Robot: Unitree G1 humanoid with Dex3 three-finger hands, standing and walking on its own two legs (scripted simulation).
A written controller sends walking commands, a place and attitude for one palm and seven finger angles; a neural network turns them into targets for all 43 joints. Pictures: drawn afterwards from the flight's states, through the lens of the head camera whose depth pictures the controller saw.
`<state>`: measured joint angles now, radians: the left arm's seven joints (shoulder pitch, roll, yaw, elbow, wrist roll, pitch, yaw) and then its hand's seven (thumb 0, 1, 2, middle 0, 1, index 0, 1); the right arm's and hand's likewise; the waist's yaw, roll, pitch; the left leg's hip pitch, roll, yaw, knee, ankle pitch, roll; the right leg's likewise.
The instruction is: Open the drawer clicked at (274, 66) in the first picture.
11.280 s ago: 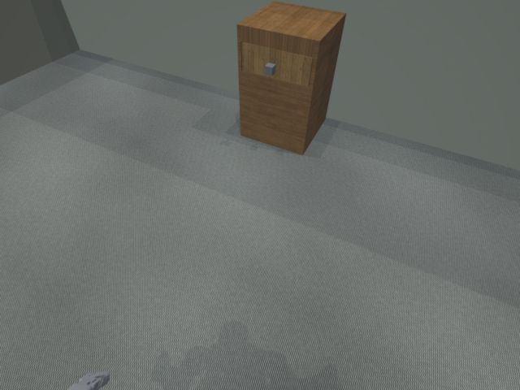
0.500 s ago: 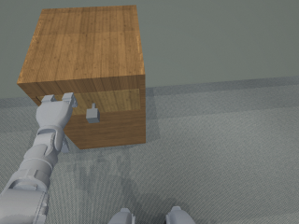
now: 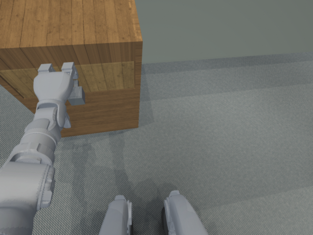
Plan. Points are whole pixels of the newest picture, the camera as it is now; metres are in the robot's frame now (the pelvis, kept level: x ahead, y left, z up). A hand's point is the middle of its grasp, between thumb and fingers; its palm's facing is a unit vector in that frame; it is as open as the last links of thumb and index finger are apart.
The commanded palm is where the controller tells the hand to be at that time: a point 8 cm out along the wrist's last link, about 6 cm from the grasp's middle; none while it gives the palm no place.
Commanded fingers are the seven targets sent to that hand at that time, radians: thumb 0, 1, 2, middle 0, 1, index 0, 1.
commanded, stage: move the hooked fingers above the handle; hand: left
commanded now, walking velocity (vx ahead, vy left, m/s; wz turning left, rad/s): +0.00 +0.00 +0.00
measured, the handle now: (76, 90) +0.56 +0.23 -0.13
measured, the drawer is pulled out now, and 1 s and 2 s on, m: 0.00 0.00 0.00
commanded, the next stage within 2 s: none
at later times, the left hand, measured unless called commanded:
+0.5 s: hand (60, 93) +0.49 +0.24 -0.04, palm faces -0.09 -0.01 -1.00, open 13.8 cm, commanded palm +0.50 +0.22 -0.01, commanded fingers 0.00 -0.50 0.30 -0.30 -1.20 -0.30 -1.20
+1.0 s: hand (51, 90) +0.51 +0.26 -0.05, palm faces -0.04 -0.01 -1.00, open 13.8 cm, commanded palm +0.50 +0.23 +0.00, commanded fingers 0.00 -0.50 0.30 -0.30 -1.20 -0.30 -1.20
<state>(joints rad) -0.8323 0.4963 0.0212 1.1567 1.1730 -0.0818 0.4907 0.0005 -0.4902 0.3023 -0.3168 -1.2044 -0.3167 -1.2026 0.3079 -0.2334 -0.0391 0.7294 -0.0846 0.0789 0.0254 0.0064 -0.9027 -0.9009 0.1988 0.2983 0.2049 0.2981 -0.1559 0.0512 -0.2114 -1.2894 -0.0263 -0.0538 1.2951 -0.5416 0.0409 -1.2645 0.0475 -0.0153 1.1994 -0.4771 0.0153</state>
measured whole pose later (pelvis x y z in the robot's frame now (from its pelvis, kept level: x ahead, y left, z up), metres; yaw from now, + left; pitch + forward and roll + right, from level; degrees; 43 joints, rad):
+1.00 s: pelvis +0.00 -0.01 -0.02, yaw -1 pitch +33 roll -5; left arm -0.88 0.61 0.06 1.14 1.14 -0.05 0.46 0.00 -0.49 0.30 -0.31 -1.20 -0.31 -1.20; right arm 0.28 -0.23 0.00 0.69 -0.07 0.07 0.03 0.01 -0.90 -0.90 0.20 0.30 0.20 0.30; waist -0.16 0.06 -0.20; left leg -1.37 -0.01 -0.06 1.37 -0.57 0.03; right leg -1.35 0.06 -0.03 1.27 -0.50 0.01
